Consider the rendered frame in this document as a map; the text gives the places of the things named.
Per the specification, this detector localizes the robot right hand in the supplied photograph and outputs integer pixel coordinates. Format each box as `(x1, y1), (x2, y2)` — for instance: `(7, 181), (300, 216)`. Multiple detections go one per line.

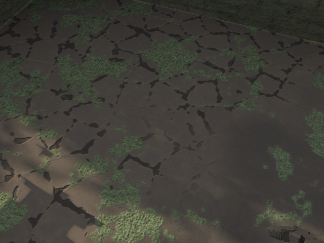
(266, 225), (324, 243)

